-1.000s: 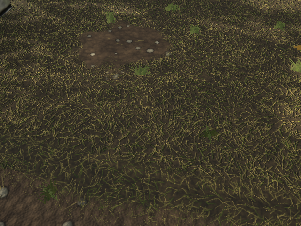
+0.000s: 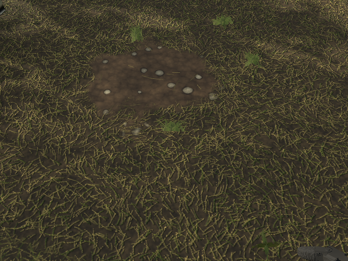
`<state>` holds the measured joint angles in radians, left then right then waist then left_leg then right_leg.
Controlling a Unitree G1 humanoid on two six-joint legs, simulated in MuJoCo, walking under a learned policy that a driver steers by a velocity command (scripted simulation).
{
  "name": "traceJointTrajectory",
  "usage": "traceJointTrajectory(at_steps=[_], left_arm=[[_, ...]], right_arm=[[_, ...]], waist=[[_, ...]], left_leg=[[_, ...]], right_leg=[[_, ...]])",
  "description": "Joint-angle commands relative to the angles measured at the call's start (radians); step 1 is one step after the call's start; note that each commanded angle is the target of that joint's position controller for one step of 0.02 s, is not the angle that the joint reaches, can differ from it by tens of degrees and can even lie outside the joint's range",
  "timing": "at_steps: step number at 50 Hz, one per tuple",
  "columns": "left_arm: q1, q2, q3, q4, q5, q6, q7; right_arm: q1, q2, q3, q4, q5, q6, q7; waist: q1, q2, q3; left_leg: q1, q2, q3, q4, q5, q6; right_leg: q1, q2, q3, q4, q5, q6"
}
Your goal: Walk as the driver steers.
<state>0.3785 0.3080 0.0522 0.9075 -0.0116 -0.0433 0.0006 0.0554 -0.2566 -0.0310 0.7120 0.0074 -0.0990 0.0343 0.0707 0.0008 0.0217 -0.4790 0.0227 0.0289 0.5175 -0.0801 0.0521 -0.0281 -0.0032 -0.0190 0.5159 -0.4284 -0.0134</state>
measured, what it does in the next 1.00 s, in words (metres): walks ahead, turning right: right foot, then left foot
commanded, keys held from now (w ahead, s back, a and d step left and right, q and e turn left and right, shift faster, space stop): w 0.08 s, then w+e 0.92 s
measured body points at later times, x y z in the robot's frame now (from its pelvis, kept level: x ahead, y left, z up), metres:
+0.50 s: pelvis +0.27 -0.02 +0.00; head +0.31 -0.04 +0.45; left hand +0.51 +0.18 -0.09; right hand +0.25 -0.31 -0.14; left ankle +0.11 +0.11 -0.72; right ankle +0.40 -0.14 -0.72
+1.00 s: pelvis +0.56 -0.08 +0.00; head +0.58 -0.10 +0.45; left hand +0.72 +0.17 -0.11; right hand +0.67 -0.40 -0.07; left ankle +0.72 -0.03 -0.73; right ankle +0.40 -0.14 -0.72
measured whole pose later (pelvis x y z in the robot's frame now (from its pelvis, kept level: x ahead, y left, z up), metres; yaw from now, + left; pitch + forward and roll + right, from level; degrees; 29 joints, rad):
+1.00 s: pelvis +0.56 -0.08 +0.00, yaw -28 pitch +2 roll +0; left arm 0.39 0.30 0.08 0.74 -0.02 -0.03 0.02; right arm 0.03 -0.28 -0.04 0.68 0.00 -0.12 0.02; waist 0.08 0.02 0.00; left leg -0.46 -0.01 -0.06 0.45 -0.04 0.00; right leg -0.08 0.11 0.23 0.52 -0.45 -0.06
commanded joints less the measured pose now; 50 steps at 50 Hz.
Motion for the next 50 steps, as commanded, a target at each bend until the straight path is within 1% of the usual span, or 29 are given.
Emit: traceJointTrajectory(at_steps=[1, 2, 3, 4, 5, 7, 9, 12, 15, 18, 20, 21, 23, 24, 25, 26, 27, 28, 29, 30, 31, 32, 34, 37, 41, 45, 47, 49, 50], left_arm=[[0.053, 0.037, -0.014, -0.084, 0.002, -0.050, -0.006], [-0.028, 0.126, 0.010, -0.106, -0.026, -0.064, -0.013], [-0.090, 0.126, 0.010, -0.123, -0.032, -0.070, -0.014], [-0.123, 0.116, 0.010, -0.129, -0.016, -0.068, -0.012], [-0.110, 0.107, 0.016, -0.120, -0.010, -0.056, -0.010], [-0.066, 0.065, 0.010, -0.100, -0.013, -0.027, -0.010], [-0.088, 0.050, 0.009, -0.110, -0.014, -0.010, -0.004], [-0.159, 0.043, 0.011, -0.137, -0.009, -0.012, -0.006], [-0.252, 0.020, 0.002, -0.167, -0.005, -0.020, -0.022], [-0.338, 0.008, -0.004, -0.211, -0.005, -0.021, -0.039], [-0.372, 0.015, -0.002, -0.241, -0.006, -0.020, -0.051], [-0.379, 0.021, 0.001, -0.254, -0.006, -0.019, -0.058], [-0.343, 0.046, 0.014, -0.268, -0.006, -0.016, -0.067], [-0.273, 0.071, 0.030, -0.259, -0.007, -0.012, -0.067], [-0.133, 0.112, 0.056, -0.227, -0.010, -0.010, -0.061], [0.037, 0.187, 0.091, -0.189, -0.012, -0.003, -0.044], [0.049, 0.299, 0.111, -0.189, -0.021, -0.002, -0.031], [0.078, 0.233, 0.090, -0.216, -0.015, -0.012, -0.032], [0.044, 0.178, 0.075, -0.211, -0.004, -0.021, -0.030], [-0.017, 0.150, 0.067, -0.220, -0.006, -0.026, -0.028], [-0.088, 0.119, 0.057, -0.236, -0.006, -0.026, -0.027], [-0.131, 0.094, 0.047, -0.254, 0.004, -0.026, -0.024], [-0.153, 0.100, 0.049, -0.268, 0.005, -0.025, -0.017], [-0.118, 0.140, 0.061, -0.259, -0.002, -0.026, 0.002], [-0.062, 0.147, 0.064, -0.241, -0.010, -0.012, 0.016], [-0.009, 0.136, 0.063, -0.219, -0.018, 0.000, 0.019], [-0.017, 0.136, 0.064, -0.220, -0.014, 0.005, 0.022], [-0.045, 0.109, 0.056, -0.231, -0.010, 0.009, 0.020], [-0.053, 0.054, 0.035, -0.248, 0.000, 0.005, 0.015]], right_arm=[[0.427, -0.252, -0.085, 0.043, -0.006, 0.004, -0.012], [0.359, -0.196, -0.064, 0.036, -0.003, 0.004, -0.012], [0.286, -0.170, -0.055, 0.022, -0.003, 0.007, -0.014], [0.228, -0.143, -0.046, 0.017, -0.005, 0.008, -0.011], [0.190, -0.116, -0.038, 0.013, -0.012, 0.003, -0.011], [0.167, -0.115, -0.041, 0.023, -0.015, -0.011, -0.009], [0.176, -0.133, -0.049, 0.044, -0.021, -0.023, -0.013], [0.192, -0.145, -0.053, 0.069, -0.024, -0.023, -0.026], [0.200, -0.161, -0.054, 0.082, -0.018, -0.019, -0.037], [0.254, -0.177, -0.061, 0.115, -0.008, -0.005, -0.044], [0.268, -0.187, -0.066, 0.128, 0.001, 0.012, -0.046], [0.266, -0.194, -0.070, 0.131, 0.005, 0.022, -0.049], [0.243, -0.219, -0.078, 0.123, 0.007, 0.040, -0.058], [0.234, -0.231, -0.082, 0.117, 0.006, 0.050, -0.064], [0.218, -0.231, -0.081, 0.109, 0.007, 0.060, -0.070], [0.229, -0.210, -0.069, 0.091, -0.003, 0.057, -0.075], [0.337, -0.055, -0.020, 0.041, -0.039, 0.027, -0.054], [0.262, -0.112, -0.022, 0.032, -0.006, -0.018, -0.036], [0.157, -0.169, -0.038, 0.002, 0.033, -0.044, -0.025], [0.125, -0.161, -0.032, -0.010, 0.029, -0.056, -0.027], [0.114, -0.162, -0.037, -0.003, 0.003, -0.057, -0.034], [0.129, -0.173, -0.046, -0.002, -0.011, -0.046, -0.037], [0.155, -0.154, -0.047, -0.006, -0.021, -0.022, -0.036], [0.092, -0.116, -0.035, -0.034, -0.027, -0.004, -0.041], [-0.053, -0.087, -0.022, -0.072, -0.016, -0.010, -0.031], [-0.111, -0.123, -0.035, -0.100, -0.001, -0.024, -0.016], [-0.087, -0.147, -0.046, -0.098, 0.001, -0.033, -0.011], [0.046, -0.175, -0.067, -0.067, -0.004, -0.043, -0.018], [0.178, -0.218, -0.082, -0.054, -0.022, -0.048, -0.026]], waist=[[-0.183, 0.248, -0.418], [-0.181, 0.171, -0.269], [-0.155, 0.113, -0.172], [-0.128, 0.065, -0.095], [-0.095, 0.080, -0.064], [-0.063, 0.096, -0.049], [-0.059, 0.078, -0.016], [-0.074, 0.062, 0.010], [-0.109, 0.056, 0.033], [-0.144, 0.038, 0.062], [-0.147, 0.037, 0.071], [-0.141, 0.042, 0.069], [-0.104, 0.071, 0.024], [-0.062, 0.087, -0.028], [0.017, 0.075, -0.103], [0.090, 0.002, -0.199], [-0.018, -0.271, -0.289], [0.041, -0.184, -0.426], [0.063, -0.125, -0.285], [0.025, -0.043, -0.192], [-0.019, 0.004, -0.121], [-0.055, -0.013, -0.097], [-0.087, -0.030, -0.076], [-0.076, -0.031, -0.037], [-0.013, -0.069, -0.022], [0.003, -0.087, -0.022], [-0.019, -0.112, -0.026], [-0.094, -0.124, -0.078], [-0.156, -0.064, -0.198]], left_leg=[[0.899, 0.382, -0.754, -0.187, -0.178, 0.277], [0.792, 0.349, -0.624, -0.206, -0.220, 0.226], [0.654, 0.309, -0.489, -0.223, -0.164, 0.197], [0.525, 0.266, -0.399, -0.261, -0.092, 0.185], [0.438, 0.236, -0.325, -0.298, -0.045, 0.168], [0.347, 0.215, -0.236, -0.357, 0.019, 0.170], [0.317, 0.214, -0.154, -0.390, 0.090, 0.173], [0.342, 0.197, -0.047, -0.408, 0.141, 0.150], [0.352, 0.182, 0.041, -0.426, 0.135, 0.122], [0.458, 0.221, 0.073, -0.407, 0.157, 0.115], [0.548, 0.250, 0.087, -0.363, 0.213, 0.104], [0.584, 0.262, 0.095, -0.331, 0.276, 0.095], [0.617, 0.265, 0.126, -0.212, 0.579, 0.071], [0.616, 0.256, 0.141, -0.096, 0.736, 0.058], [0.560, 0.222, 0.169, 0.096, 0.788, 0.032], [0.347, 0.180, 0.173, 0.376, 0.577, -0.008], [-0.128, -0.022, 0.124, 0.746, -0.351, -0.079], [-0.277, -0.075, -0.107, 0.893, -0.522, -0.072], [-0.363, -0.014, -0.136, 0.888, -0.432, -0.045], [-0.341, 0.032, -0.127, 0.804, -0.341, -0.031], [-0.278, 0.064, -0.120, 0.709, -0.293, -0.038], [-0.200, 0.086, -0.124, 0.656, -0.260, -0.046], [-0.140, 0.090, -0.110, 0.579, -0.236, -0.074], [-0.135, 0.070, -0.081, 0.402, -0.110, -0.119], [-0.041, 0.005, -0.071, 0.105, 0.150, -0.127], [-0.014, -0.019, -0.109, -0.012, 0.133, -0.104], [0.019, -0.022, -0.118, -0.037, 0.048, -0.077], [0.211, -0.019, -0.093, -0.097, 0.028, -0.029], [0.449, 0.106, -0.199, -0.070, 0.001, 0.032]], right_leg=[[-0.653, 0.056, 0.109, 0.725, -0.142, -0.016], [-0.745, -0.008, 0.140, 0.795, -0.101, -0.032], [-0.745, -0.062, 0.105, 0.766, -0.010, -0.038], [-0.719, -0.096, 0.086, 0.699, 0.060, -0.031], [-0.661, -0.128, 0.096, 0.646, 0.115, -0.025], [-0.589, -0.137, 0.093, 0.618, 0.170, -0.005], [-0.620, -0.132, 0.114, 0.571, 0.230, 0.013], [-0.663, -0.113, 0.130, 0.404, 0.393, 0.024], [-0.617, -0.096, 0.069, 0.220, 0.534, 0.016], [-0.649, -0.090, 0.045, 0.128, 0.535, -0.005], [-0.685, -0.084, 0.030, 0.095, 0.467, -0.027], [-0.687, -0.076, 0.015, 0.087, 0.419, -0.040], [-0.596, -0.025, -0.043, 0.086, 0.312, -0.075], [-0.495, 0.014, -0.074, 0.092, 0.266, -0.097], [-0.303, 0.060, -0.090, 0.046, 0.292, -0.129], [0.003, 0.007, 0.044, 0.022, 0.315, -0.181], [0.379, -0.259, 0.582, -0.026, 0.218, -0.369], [0.475, -0.338, 0.878, -0.193, 0.083, -0.434], [0.393, -0.306, 0.727, -0.216, 0.135, -0.371], [0.247, -0.262, 0.598, -0.214, 0.216, -0.330], [0.093, -0.223, 0.501, -0.226, 0.323, -0.303], [-0.011, -0.195, 0.443, -0.249, 0.411, -0.295], [-0.114, -0.168, 0.394, -0.284, 0.497, -0.301], [-0.207, -0.128, 0.309, -0.302, 0.548, -0.285], [-0.250, -0.068, 0.268, -0.277, 0.420, -0.217], [-0.153, -0.108, 0.375, -0.195, 0.339, -0.195], [-0.103, -0.131, 0.435, -0.135, 0.348, -0.182], [-0.120, -0.087, 0.430, -0.015, 0.416, -0.145], [-0.212, -0.033, 0.368, 0.210, 0.364, -0.110]])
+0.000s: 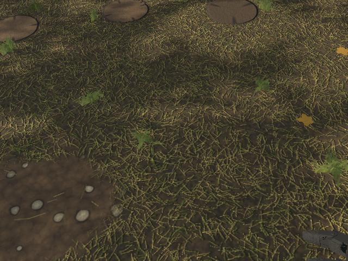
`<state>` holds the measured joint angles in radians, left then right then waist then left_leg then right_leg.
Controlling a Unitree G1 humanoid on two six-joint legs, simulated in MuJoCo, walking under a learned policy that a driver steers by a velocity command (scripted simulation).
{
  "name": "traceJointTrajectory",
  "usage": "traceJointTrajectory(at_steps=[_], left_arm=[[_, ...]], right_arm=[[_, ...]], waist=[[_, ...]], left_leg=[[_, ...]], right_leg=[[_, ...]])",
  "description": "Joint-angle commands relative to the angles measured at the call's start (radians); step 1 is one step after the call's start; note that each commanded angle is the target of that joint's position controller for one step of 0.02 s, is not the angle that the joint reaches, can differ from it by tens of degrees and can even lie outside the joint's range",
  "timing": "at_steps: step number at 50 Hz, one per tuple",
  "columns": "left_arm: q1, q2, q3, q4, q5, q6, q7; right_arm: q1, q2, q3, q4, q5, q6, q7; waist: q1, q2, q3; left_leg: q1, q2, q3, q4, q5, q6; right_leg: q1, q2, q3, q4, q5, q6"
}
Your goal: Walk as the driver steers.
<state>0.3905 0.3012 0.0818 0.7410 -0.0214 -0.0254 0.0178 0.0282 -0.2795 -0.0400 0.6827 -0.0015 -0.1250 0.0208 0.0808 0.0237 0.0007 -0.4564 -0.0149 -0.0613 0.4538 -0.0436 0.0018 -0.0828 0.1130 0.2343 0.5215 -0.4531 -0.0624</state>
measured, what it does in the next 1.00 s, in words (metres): walks ahead, turning right: right foot, then left foot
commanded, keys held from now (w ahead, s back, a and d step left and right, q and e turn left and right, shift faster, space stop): w+e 0.50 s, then no key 0.50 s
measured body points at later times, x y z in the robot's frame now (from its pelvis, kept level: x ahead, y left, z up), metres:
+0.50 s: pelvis +0.25 -0.04 +0.00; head +0.29 -0.07 +0.44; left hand +0.55 +0.11 -0.07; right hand +0.18 -0.34 -0.13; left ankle +0.12 +0.13 -0.72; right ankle +0.35 -0.18 -0.72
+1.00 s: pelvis +0.43 -0.11 +0.01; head +0.45 -0.12 +0.46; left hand +0.65 +0.08 -0.11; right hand +0.47 -0.41 -0.10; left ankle +0.56 -0.03 -0.73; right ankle +0.35 -0.18 -0.72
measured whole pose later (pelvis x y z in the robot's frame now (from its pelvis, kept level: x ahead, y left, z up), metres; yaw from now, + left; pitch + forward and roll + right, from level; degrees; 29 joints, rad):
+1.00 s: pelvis +0.43 -0.11 +0.01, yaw -24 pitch +1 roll -1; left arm 0.20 0.26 0.04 0.78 0.01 -0.02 0.00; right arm 0.13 -0.26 -0.03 0.79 -0.02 -0.05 0.00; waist 0.02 0.02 0.01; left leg -0.39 0.04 -0.01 0.50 -0.10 -0.01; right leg -0.17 0.08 0.02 0.49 -0.34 -0.05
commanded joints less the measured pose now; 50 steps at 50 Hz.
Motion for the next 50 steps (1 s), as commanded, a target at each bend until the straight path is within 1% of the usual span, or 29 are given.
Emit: traceJointTrajectory(at_steps=[1, 2, 3, 4, 5, 6, 8, 10, 12, 16, 19, 21, 23, 24, 25, 26, 27, 28, 29, 30, 31, 33, 35, 39, 44, 47, 48, 49, 50], left_arm=[[0.056, 0.000, -0.014, -0.106, -0.009, -0.021, -0.002], [0.076, 0.068, -0.010, -0.104, -0.018, -0.026, 0.000], [-0.004, 0.144, 0.011, -0.099, -0.019, -0.021, -0.001], [-0.073, 0.150, 0.014, -0.111, -0.009, -0.015, 0.000], [-0.113, 0.137, 0.016, -0.125, 0.001, -0.014, -0.003], [-0.118, 0.122, 0.019, -0.130, 0.001, -0.010, -0.008], [-0.106, 0.077, 0.011, -0.133, -0.009, 0.002, -0.016], [-0.138, 0.054, 0.005, -0.153, -0.004, 0.008, -0.017], [-0.171, 0.047, 0.000, -0.165, 0.000, 0.008, -0.021], [-0.274, 0.029, -0.010, -0.183, -0.001, -0.006, -0.044], [-0.357, 0.025, -0.013, -0.213, -0.005, -0.008, -0.062], [-0.382, 0.038, -0.008, -0.233, -0.005, -0.006, -0.072], [-0.343, 0.071, 0.010, -0.237, 0.003, 0.000, -0.074], [-0.256, 0.103, 0.028, -0.219, 0.005, 0.004, -0.072], [-0.087, 0.153, 0.059, -0.172, 0.001, 0.009, -0.062], [0.057, 0.232, 0.086, -0.142, 0.002, 0.018, -0.040], [-0.019, 0.331, 0.085, -0.174, 0.010, 0.004, -0.037], [-0.004, 0.222, 0.056, -0.194, 0.015, -0.008, -0.043], [-0.046, 0.174, 0.037, -0.177, 0.022, -0.019, -0.046], [-0.095, 0.141, 0.027, -0.168, 0.013, -0.024, -0.047], [-0.151, 0.115, 0.019, -0.169, 0.010, -0.024, -0.044], [-0.205, 0.114, 0.013, -0.171, 0.029, -0.027, -0.037], [-0.217, 0.123, 0.014, -0.149, 0.032, -0.036, -0.030], [-0.221, 0.113, 0.007, -0.104, 0.028, -0.025, -0.012], [-0.186, 0.105, -0.003, -0.040, 0.032, -0.007, -0.011], [-0.208, 0.087, -0.013, -0.013, 0.018, 0.000, -0.013], [-0.185, 0.072, -0.019, -0.001, 0.018, -0.001, -0.012], [-0.128, 0.054, -0.025, 0.002, 0.042, -0.010, -0.012], [-0.010, 0.034, -0.027, 0.033, 0.049, -0.013, -0.010]], right_arm=[[0.331, -0.282, -0.096, 0.000, -0.030, -0.010, -0.017], [0.345, -0.223, -0.086, 0.011, -0.001, -0.001, -0.009], [0.295, -0.149, -0.066, -0.004, 0.005, 0.006, -0.012], [0.248, -0.124, -0.056, -0.012, -0.002, 0.016, -0.015], [0.211, -0.103, -0.048, -0.005, -0.007, 0.021, -0.016], [0.191, -0.086, -0.041, 0.000, -0.012, 0.020, -0.018], [0.183, -0.086, -0.043, 0.013, -0.008, 0.014, -0.017], [0.191, -0.113, -0.054, 0.031, -0.004, 0.007, -0.017], [0.199, -0.138, -0.062, 0.047, -0.006, 0.007, -0.019], [0.209, -0.164, -0.067, 0.069, 0.001, 0.020, -0.024], [0.251, -0.190, -0.074, 0.094, 0.014, 0.034, -0.025], [0.264, -0.209, -0.081, 0.105, 0.026, 0.045, -0.025], [0.258, -0.240, -0.090, 0.105, 0.036, 0.058, -0.029], [0.253, -0.251, -0.094, 0.104, 0.040, 0.065, -0.032], [0.245, -0.234, -0.086, 0.099, 0.041, 0.070, -0.036], [0.272, -0.172, -0.060, 0.080, 0.008, 0.066, -0.038], [0.365, -0.051, -0.015, 0.022, -0.023, 0.040, -0.022], [0.262, -0.159, -0.035, 0.037, 0.015, 0.017, -0.012], [0.200, -0.182, -0.041, 0.022, 0.042, 0.011, -0.009], [0.195, -0.166, -0.036, 0.031, 0.027, 0.013, -0.018], [0.189, -0.166, -0.039, 0.041, 0.006, 0.020, -0.026], [0.229, -0.156, -0.041, 0.055, 0.004, 0.050, -0.030], [0.255, -0.124, -0.034, 0.069, -0.002, 0.069, -0.036], [0.180, -0.082, -0.019, 0.057, -0.007, 0.077, -0.035], [0.087, -0.091, -0.020, 0.040, -0.001, 0.075, -0.020], [0.106, -0.098, -0.027, 0.044, -0.014, 0.069, -0.013], [0.124, -0.112, -0.030, 0.050, -0.022, 0.064, -0.014], [0.123, -0.166, -0.038, 0.045, -0.031, 0.061, -0.022], [0.100, -0.162, -0.035, 0.046, -0.032, 0.068, -0.027]], waist=[[-0.145, 0.180, -0.330], [-0.144, 0.266, -0.321], [-0.165, 0.145, -0.178], [-0.158, 0.074, -0.093], [-0.140, 0.055, -0.024], [-0.117, 0.077, 0.001], [-0.099, 0.101, 0.015], [-0.098, 0.079, 0.025], [-0.103, 0.057, 0.022], [-0.139, 0.041, 0.041], [-0.165, 0.038, 0.068], [-0.159, 0.043, 0.079], [-0.115, 0.068, 0.036], [-0.059, 0.073, -0.019], [0.032, 0.048, -0.106], [0.079, -0.092, -0.197], [-0.061, -0.327, -0.324], [0.032, -0.168, -0.392], [0.020, -0.133, -0.254], [-0.021, -0.051, -0.171], [-0.052, -0.046, -0.121], [-0.104, -0.070, -0.107], [-0.125, -0.069, -0.105], [-0.104, -0.097, -0.101], [-0.058, -0.105, -0.082], [-0.090, -0.103, -0.069], [-0.100, -0.072, -0.075], [-0.058, 0.004, -0.114], [0.002, 0.106, -0.173]], left_leg=[[0.798, 0.377, -0.508, -0.048, -0.210, 0.242], [0.820, 0.452, -0.745, -0.133, -0.440, 0.273], [0.699, 0.411, -0.616, -0.157, -0.497, 0.228], [0.578, 0.366, -0.468, -0.164, -0.401, 0.191], [0.468, 0.323, -0.363, -0.191, -0.290, 0.180], [0.398, 0.291, -0.281, -0.215, -0.216, 0.167], [0.331, 0.264, -0.172, -0.263, -0.135, 0.170], [0.325, 0.275, -0.104, -0.294, -0.055, 0.192], [0.353, 0.285, -0.043, -0.304, 0.019, 0.201], [0.384, 0.256, 0.105, -0.302, 0.092, 0.166], [0.438, 0.275, 0.156, -0.293, 0.098, 0.147], [0.495, 0.298, 0.180, -0.260, 0.178, 0.132], [0.535, 0.300, 0.221, -0.136, 0.492, 0.112], [0.529, 0.288, 0.247, 0.003, 0.642, 0.098], [0.440, 0.252, 0.280, 0.216, 0.660, 0.068], [0.172, 0.203, 0.277, 0.538, 0.284, 0.018], [-0.218, -0.002, 0.151, 0.875, -0.590, -0.040], [-0.273, 0.029, -0.016, 0.953, -0.569, -0.033], [-0.304, 0.068, 0.001, 0.926, -0.484, -0.022], [-0.271, 0.113, 0.010, 0.846, -0.414, -0.023], [-0.221, 0.137, 0.014, 0.776, -0.380, -0.030], [-0.094, 0.142, 0.016, 0.729, -0.333, -0.044], [-0.057, 0.126, 0.031, 0.649, -0.273, -0.066], [-0.033, 0.111, 0.035, 0.401, -0.086, -0.076], [0.023, 0.084, 0.027, 0.196, -0.018, -0.057], [0.105, 0.062, 0.040, 0.046, -0.016, -0.010], [0.197, 0.077, 0.020, -0.048, 0.189, 0.013], [0.316, 0.167, -0.063, -0.014, 0.534, 0.045], [0.430, 0.240, -0.124, 0.046, 0.619, 0.142]], right_leg=[[-0.495, -0.003, -0.036, 0.544, 0.056, 0.019], [-0.671, -0.052, -0.048, 0.720, -0.141, 0.036], [-0.723, -0.102, -0.042, 0.786, -0.056, 0.045], [-0.708, -0.137, -0.083, 0.788, 0.019, 0.051], [-0.689, -0.164, -0.092, 0.742, 0.071, 0.055], [-0.649, -0.194, -0.096, 0.704, 0.106, 0.054], [-0.604, -0.214, -0.126, 0.659, 0.134, 0.058], [-0.628, -0.226, -0.133, 0.595, 0.176, 0.069], [-0.651, -0.235, -0.135, 0.514, 0.253, 0.078], [-0.601, -0.221, -0.191, 0.287, 0.447, 0.067], [-0.576, -0.206, -0.234, 0.176, 0.457, 0.045], [-0.565, -0.191, -0.257, 0.131, 0.390, 0.018], [-0.463, -0.134, -0.309, 0.108, 0.284, -0.023], [-0.339, -0.091, -0.337, 0.087, 0.258, -0.051], [-0.097, -0.046, -0.345, 0.031, 0.318, -0.089], [0.215, -0.185, -0.118, 0.017, 0.414, -0.150], [0.473, -0.457, 0.458, -0.090, 0.405, -0.352], [0.456, -0.480, 0.484, -0.164, 0.481, -0.341], [0.341, -0.451, 0.297, -0.149, 0.678, -0.299], [0.204, -0.398, 0.164, -0.134, 0.791, -0.254], [0.087, -0.360, 0.084, -0.148, 0.842, -0.224], [-0.067, -0.331, 0.012, -0.198, 0.932, -0.216], [-0.123, -0.314, -0.057, -0.222, 1.011, -0.221], [-0.115, -0.262, -0.151, -0.220, 0.980, -0.175], [-0.056, -0.289, -0.115, -0.188, 0.868, -0.159], [-0.050, -0.285, -0.080, -0.096, 0.776, -0.127], [-0.071, -0.246, -0.084, -0.061, 0.686, -0.084], [-0.114, -0.177, -0.108, -0.010, 0.531, -0.036], [-0.192, -0.129, -0.134, -0.004, 0.295, 0.014]])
